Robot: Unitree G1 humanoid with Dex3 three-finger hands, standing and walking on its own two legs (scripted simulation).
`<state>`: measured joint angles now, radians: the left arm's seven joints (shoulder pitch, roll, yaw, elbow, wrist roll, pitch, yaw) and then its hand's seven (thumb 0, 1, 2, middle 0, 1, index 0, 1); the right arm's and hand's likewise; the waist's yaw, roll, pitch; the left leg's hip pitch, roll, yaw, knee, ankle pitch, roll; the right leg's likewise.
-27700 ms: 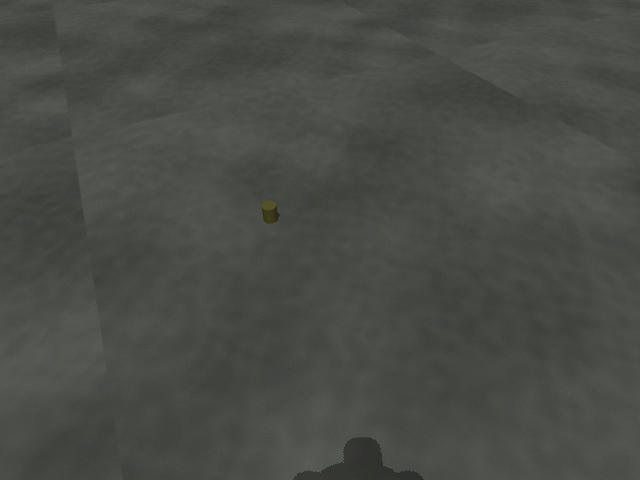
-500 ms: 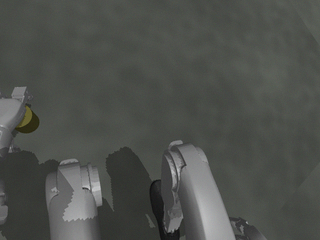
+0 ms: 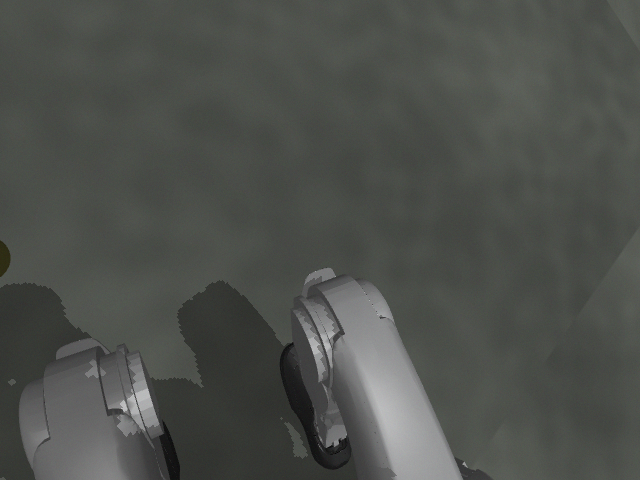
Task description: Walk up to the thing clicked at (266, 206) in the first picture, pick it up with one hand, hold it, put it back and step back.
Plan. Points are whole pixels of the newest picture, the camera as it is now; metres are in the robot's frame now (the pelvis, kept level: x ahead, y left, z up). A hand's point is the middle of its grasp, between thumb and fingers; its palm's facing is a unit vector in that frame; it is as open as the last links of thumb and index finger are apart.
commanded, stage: rest palm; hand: left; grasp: from above
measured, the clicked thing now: out of the picture +0.44 +0.30 -0.27
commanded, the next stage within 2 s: close in 0.80 s
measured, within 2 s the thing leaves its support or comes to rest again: neither
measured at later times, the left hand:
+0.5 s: hand out of the picture +0.43 +0.29 -0.24, palm faces -0.39 -0.08 -0.92, open 14.1 cm
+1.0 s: hand out of the picture +0.42 +0.29 -0.25, palm faces -0.47 -0.16 -0.87, open 13.9 cm
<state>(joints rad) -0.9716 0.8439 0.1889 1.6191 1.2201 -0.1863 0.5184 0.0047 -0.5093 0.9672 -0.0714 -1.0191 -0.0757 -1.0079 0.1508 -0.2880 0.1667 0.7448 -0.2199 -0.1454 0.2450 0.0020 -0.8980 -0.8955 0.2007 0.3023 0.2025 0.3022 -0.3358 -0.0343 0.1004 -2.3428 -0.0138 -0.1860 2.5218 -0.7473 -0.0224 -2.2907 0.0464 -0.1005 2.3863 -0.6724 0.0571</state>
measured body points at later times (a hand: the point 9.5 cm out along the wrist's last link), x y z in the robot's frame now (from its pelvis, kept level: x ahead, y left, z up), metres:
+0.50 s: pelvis -0.01 +0.01 -0.01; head +0.24 +0.12 +0.35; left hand +0.45 +0.29 -0.19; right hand +0.05 -0.26 -0.07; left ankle +0.06 +0.13 -0.27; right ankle +0.10 -0.12 -0.27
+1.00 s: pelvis -0.01 +0.01 +0.00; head +0.25 +0.12 +0.34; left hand +0.45 +0.30 -0.20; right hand +0.02 -0.25 -0.07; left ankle +0.06 +0.13 -0.27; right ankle +0.10 -0.12 -0.27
